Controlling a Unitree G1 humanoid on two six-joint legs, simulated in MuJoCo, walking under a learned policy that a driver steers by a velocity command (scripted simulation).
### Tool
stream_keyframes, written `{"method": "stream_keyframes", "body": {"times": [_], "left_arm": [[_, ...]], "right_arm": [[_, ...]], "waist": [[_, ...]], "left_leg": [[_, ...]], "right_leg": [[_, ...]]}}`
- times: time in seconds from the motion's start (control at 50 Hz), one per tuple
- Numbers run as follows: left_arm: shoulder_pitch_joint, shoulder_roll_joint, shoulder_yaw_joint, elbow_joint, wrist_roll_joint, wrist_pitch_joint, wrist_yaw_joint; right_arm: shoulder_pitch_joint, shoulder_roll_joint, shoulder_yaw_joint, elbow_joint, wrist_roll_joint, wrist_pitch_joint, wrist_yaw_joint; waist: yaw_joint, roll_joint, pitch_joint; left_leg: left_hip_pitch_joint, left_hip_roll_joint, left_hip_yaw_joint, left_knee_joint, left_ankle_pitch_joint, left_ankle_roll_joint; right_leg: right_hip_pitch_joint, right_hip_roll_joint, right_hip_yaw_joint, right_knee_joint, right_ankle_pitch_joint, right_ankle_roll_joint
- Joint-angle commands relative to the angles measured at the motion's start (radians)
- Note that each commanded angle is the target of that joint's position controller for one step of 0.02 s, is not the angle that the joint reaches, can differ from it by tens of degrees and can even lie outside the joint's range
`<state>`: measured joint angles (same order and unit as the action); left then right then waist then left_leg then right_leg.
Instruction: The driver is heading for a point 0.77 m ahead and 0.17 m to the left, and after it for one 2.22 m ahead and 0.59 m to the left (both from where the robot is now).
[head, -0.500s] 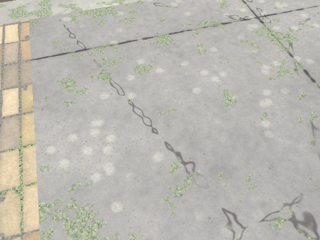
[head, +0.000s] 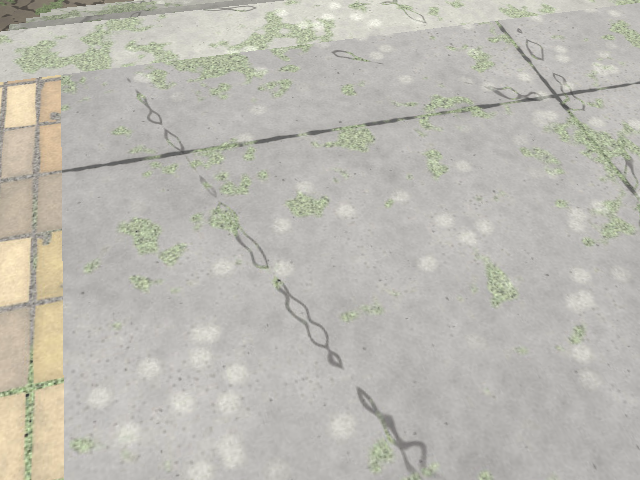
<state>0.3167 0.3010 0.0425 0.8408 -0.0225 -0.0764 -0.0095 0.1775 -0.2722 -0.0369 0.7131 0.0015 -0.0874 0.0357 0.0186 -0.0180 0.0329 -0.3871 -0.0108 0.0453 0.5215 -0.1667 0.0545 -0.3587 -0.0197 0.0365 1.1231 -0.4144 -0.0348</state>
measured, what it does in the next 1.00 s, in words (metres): walks ahead: right foot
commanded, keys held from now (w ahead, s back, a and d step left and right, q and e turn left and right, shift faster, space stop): w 0.50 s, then w+q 0.50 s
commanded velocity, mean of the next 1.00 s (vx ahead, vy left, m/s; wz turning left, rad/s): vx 0.50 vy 0.00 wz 0.18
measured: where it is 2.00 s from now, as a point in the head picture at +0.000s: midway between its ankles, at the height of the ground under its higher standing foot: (286, 328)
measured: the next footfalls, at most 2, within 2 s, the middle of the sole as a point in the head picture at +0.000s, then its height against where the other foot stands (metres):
right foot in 0.44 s outside the picture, level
left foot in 1.02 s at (273, 377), level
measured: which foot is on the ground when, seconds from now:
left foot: down 0.00-0.46, up 0.48-1.00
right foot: up 0.00-0.42, down 0.44-1.00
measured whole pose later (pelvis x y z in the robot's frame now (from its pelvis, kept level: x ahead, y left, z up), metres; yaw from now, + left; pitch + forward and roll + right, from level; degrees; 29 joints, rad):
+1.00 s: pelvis +0.53 -0.01 -0.01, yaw +13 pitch +2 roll -2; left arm 0.31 0.28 0.07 0.92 -0.01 -0.05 0.02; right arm 0.09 -0.25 -0.05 0.69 0.02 -0.04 0.06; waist 0.06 0.02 0.04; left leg -0.54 0.03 0.06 0.60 -0.11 0.10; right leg 0.11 -0.02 -0.25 0.35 -0.45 0.02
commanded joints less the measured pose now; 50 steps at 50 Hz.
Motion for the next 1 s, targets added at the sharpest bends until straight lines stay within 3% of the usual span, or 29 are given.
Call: {"method": "stream_keyframes", "body": {"times": [0.02,0.06,0.12,0.22,0.32,0.38,0.4,0.42,0.44,0.46,0.48,0.5,0.52,0.54,0.56,0.6,0.64,0.68,0.8,0.86,0.9,0.96,0.98,1.0], "left_arm": [[-0.025,0.097,0.029,-0.085,0.008,-0.013,0.002],[-0.001,0.066,0.025,-0.072,0.010,0.006,0.006],[-0.086,0.055,0.023,-0.099,0.020,0.015,0.012],[-0.241,0.021,0.012,-0.136,0.016,-0.001,-0.002],[-0.376,0.021,0.006,-0.187,0.006,-0.017,-0.029],[-0.370,0.041,0.011,-0.197,0.006,-0.025,-0.045],[-0.330,0.058,0.018,-0.187,0.007,-0.027,-0.045],[-0.243,0.081,0.032,-0.162,0.010,-0.027,-0.041],[-0.087,0.127,0.057,-0.113,0.013,-0.026,-0.031],[0.097,0.203,0.077,-0.078,0.023,-0.022,-0.019],[0.125,0.252,0.085,-0.061,0.022,-0.019,-0.024],[0.111,0.152,0.059,-0.070,0.009,-0.020,-0.023],[0.039,0.119,0.048,-0.080,0.012,-0.020,-0.019],[-0.033,0.102,0.041,-0.089,0.017,-0.021,-0.018],[-0.079,0.072,0.034,-0.091,0.024,-0.024,-0.020],[-0.109,0.050,0.031,-0.081,0.035,-0.038,-0.021],[-0.107,0.066,0.037,-0.058,0.035,-0.051,-0.017],[-0.094,0.082,0.043,-0.038,0.039,-0.053,-0.009],[-0.067,0.110,0.045,-0.005,0.033,-0.039,0.013],[-0.011,0.128,0.052,0.024,0.023,-0.018,0.018],[0.004,0.139,0.057,0.035,0.014,0.000,0.020],[-0.032,0.176,0.068,0.024,0.006,0.023,0.031],[-0.045,0.187,0.072,0.019,0.006,0.031,0.037],[-0.066,0.186,0.070,0.012,0.002,0.037,0.041]], "right_arm": [[0.065,-0.110,-0.031,-0.033,-0.010,-0.012,0.000],[0.067,-0.113,-0.034,-0.018,-0.005,-0.025,0.000],[0.105,-0.136,-0.042,0.014,-0.003,-0.027,-0.012],[0.167,-0.155,-0.045,0.055,0.005,-0.010,-0.029],[0.243,-0.171,-0.050,0.108,0.013,0.012,-0.036],[0.233,-0.184,-0.058,0.124,0.019,0.026,-0.044],[0.219,-0.193,-0.060,0.124,0.019,0.029,-0.046],[0.196,-0.199,-0.061,0.121,0.019,0.035,-0.049],[0.190,-0.179,-0.053,0.117,0.015,0.039,-0.051],[0.201,-0.131,-0.030,0.091,-0.008,0.037,-0.053],[0.333,-0.009,0.003,0.085,-0.001,0.014,-0.041],[0.257,-0.118,-0.019,0.094,0.020,-0.006,-0.035],[0.168,-0.159,-0.033,0.066,0.046,-0.018,-0.030],[0.124,-0.151,-0.031,0.058,0.043,-0.019,-0.035],[0.106,-0.143,-0.036,0.059,0.028,-0.013,-0.037],[0.157,-0.111,-0.039,0.076,0.030,0.015,-0.038],[0.158,-0.084,-0.037,0.076,0.030,0.036,-0.042],[0.112,-0.081,-0.039,0.058,0.025,0.044,-0.046],[-0.045,-0.047,-0.028,0.006,0.017,0.031,-0.019],[-0.134,-0.035,-0.021,-0.044,0.018,0.031,0.000],[-0.167,-0.038,-0.022,-0.077,0.020,0.033,0.014],[-0.112,-0.076,-0.042,-0.098,0.020,0.040,0.027],[-0.026,-0.105,-0.060,-0.084,0.021,0.044,0.026],[0.125,-0.152,-0.088,-0.048,0.022,0.046,0.017]], "waist": [[-0.020,0.107,-0.081],[-0.001,0.108,-0.074],[-0.013,0.077,-0.030],[-0.068,0.078,0.009],[-0.110,0.076,0.050],[-0.080,0.094,0.036],[-0.054,0.106,0.008],[0.000,0.112,-0.048],[0.070,0.091,-0.151],[0.127,-0.028,-0.305],[0.044,-0.287,-0.410],[0.094,-0.172,-0.360],[0.084,-0.122,-0.217],[0.051,-0.038,-0.142],[0.025,-0.025,-0.087],[-0.019,-0.069,-0.072],[-0.032,-0.059,-0.038],[-0.025,-0.041,-0.008],[0.032,-0.023,0.032],[0.068,-0.009,0.063],[0.069,-0.015,0.070],[0.007,-0.063,0.004],[-0.045,-0.076,-0.050],[-0.132,-0.056,-0.128]], "left_leg": [[0.287,0.253,-0.351,-0.310,0.070,0.165],[0.240,0.233,-0.279,-0.350,0.157,0.179],[0.252,0.227,-0.213,-0.383,0.250,0.187],[0.296,0.195,-0.126,-0.401,0.220,0.148],[0.418,0.246,-0.131,-0.358,0.222,0.147],[0.487,0.278,-0.140,-0.292,0.333,0.126],[0.495,0.274,-0.133,-0.245,0.452,0.116],[0.483,0.250,-0.107,-0.143,0.615,0.099],[0.412,0.196,-0.068,0.041,0.664,0.070],[0.190,0.133,-0.027,0.361,0.360,0.033],[-0.211,-0.057,-0.069,0.674,-0.372,-0.025],[-0.324,-0.011,-0.190,0.776,-0.416,-0.012],[-0.375,0.034,-0.176,0.779,-0.327,0.001],[-0.337,0.086,-0.149,0.733,-0.233,-0.002],[-0.302,0.115,-0.146,0.680,-0.175,-0.010],[-0.201,0.145,-0.158,0.637,-0.113,-0.021],[-0.213,0.148,-0.164,0.607,-0.073,-0.037],[-0.278,0.145,-0.183,0.542,0.009,-0.051],[-0.282,0.123,-0.098,0.229,0.267,-0.048],[-0.334,0.117,-0.063,0.144,0.237,-0.029],[-0.356,0.105,-0.035,0.114,0.164,-0.010],[-0.214,0.031,0.045,0.105,0.018,0.043],[-0.099,-0.009,0.069,0.105,-0.021,0.068],[0.118,-0.050,0.070,0.039,0.029,0.104]], "right_leg": [[-0.280,-0.114,0.044,0.029,0.135,0.000],[-0.248,-0.116,0.031,-0.006,0.176,0.018],[-0.328,-0.123,0.028,-0.128,0.285,0.046],[-0.322,-0.094,-0.003,-0.419,0.499,0.048],[-0.338,-0.062,-0.022,-0.565,0.473,0.025],[-0.292,-0.042,-0.028,-0.612,0.376,-0.014],[-0.219,-0.020,-0.046,-0.621,0.343,-0.030],[-0.082,0.014,-0.079,-0.645,0.344,-0.053],[0.151,0.022,-0.084,-0.648,0.378,-0.085],[0.470,-0.171,0.136,-0.613,0.412,-0.153],[0.770,-0.369,0.611,-0.724,0.184,-0.305],[0.734,-0.349,0.652,-0.800,0.064,-0.270],[0.604,-0.328,0.495,-0.822,0.101,-0.227],[0.461,-0.295,0.380,-0.849,0.203,-0.203],[0.354,-0.262,0.297,-0.883,0.275,-0.191],[0.245,-0.224,0.189,-0.945,0.333,-0.179],[0.195,-0.222,0.106,-0.987,0.394,-0.183],[0.203,-0.221,0.042,-1.007,0.446,-0.181],[0.273,-0.194,-0.133,-1.023,0.503,-0.132],[0.390,-0.235,-0.163,-0.990,0.546,-0.130],[0.466,-0.262,-0.179,-0.944,0.620,-0.120],[0.507,-0.269,-0.222,-0.778,1.031,-0.087],[0.496,-0.259,-0.235,-0.647,1.158,-0.075],[0.416,-0.224,-0.258,-0.445,1.147,-0.047]]}}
